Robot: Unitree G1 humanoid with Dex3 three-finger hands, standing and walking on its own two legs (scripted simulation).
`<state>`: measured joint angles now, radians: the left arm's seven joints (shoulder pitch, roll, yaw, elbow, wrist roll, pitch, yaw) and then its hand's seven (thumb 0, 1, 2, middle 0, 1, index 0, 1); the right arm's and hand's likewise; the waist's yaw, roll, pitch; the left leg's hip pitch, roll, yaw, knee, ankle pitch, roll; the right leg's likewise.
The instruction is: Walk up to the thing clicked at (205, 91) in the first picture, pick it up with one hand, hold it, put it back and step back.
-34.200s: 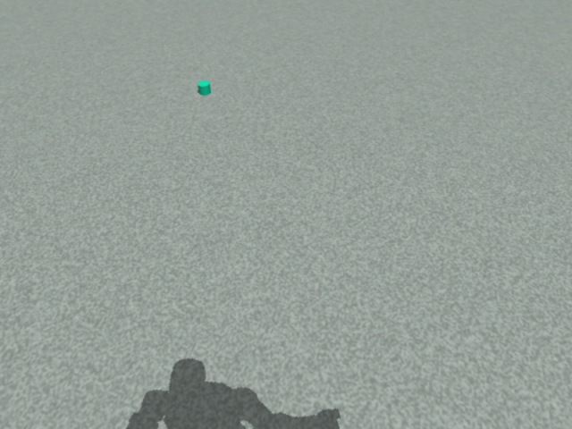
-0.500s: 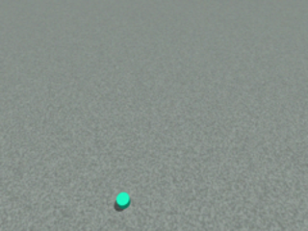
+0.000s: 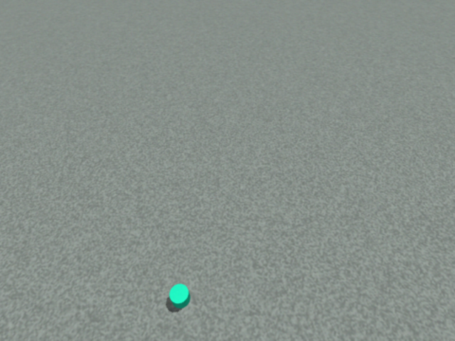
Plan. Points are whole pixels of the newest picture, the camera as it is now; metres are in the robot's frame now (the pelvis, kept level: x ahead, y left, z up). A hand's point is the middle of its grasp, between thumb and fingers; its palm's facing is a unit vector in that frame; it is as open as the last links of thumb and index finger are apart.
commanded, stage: stand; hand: left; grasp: from above
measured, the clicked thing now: (180, 296) +0.45 +0.22 -0.75
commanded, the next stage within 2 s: step back in 0.94 s
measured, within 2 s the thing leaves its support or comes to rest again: neither
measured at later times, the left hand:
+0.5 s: hand out of the picture +0.08 +0.25 -0.16, palm faces +0.01 -0.94 -0.34, open 7.4 cm
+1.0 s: hand out of the picture +0.09 +0.25 -0.16, palm faces +0.01 -0.94 -0.35, open 7.4 cm
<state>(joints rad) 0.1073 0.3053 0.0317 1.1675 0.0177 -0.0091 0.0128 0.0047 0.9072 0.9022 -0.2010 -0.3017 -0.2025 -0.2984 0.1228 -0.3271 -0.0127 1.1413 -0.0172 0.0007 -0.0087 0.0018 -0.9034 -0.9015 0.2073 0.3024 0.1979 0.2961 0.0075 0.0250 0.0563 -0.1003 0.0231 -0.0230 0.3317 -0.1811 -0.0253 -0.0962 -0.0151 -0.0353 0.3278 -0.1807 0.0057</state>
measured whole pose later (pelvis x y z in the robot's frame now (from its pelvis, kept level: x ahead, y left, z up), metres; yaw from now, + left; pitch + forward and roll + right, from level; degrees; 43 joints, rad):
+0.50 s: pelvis +0.01 +0.00 +0.00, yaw +0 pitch -2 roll +0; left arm 0.10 0.32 0.03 1.16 0.01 -0.01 0.01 0.00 0.91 0.90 -0.20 -0.30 -0.20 -0.30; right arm 0.12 -0.34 -0.01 1.14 -0.02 0.00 0.00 0.00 -0.90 -0.90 0.21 0.30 0.20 0.30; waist 0.00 0.02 0.05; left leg -0.10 0.03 -0.02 0.32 -0.19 -0.03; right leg -0.10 -0.01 -0.03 0.32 -0.19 0.00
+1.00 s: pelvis +0.00 +0.00 +0.00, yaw -1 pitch -2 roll +0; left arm 0.10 0.33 0.04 1.11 0.00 -0.01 0.00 0.00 0.91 0.90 -0.20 -0.30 -0.20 -0.30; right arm 0.10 -0.35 -0.01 1.11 -0.01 0.01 0.01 0.00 -0.90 -0.90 0.21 0.30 0.20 0.30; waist 0.00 0.02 0.07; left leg -0.14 0.03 -0.02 0.38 -0.21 -0.03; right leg -0.13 -0.01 -0.03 0.37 -0.20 0.00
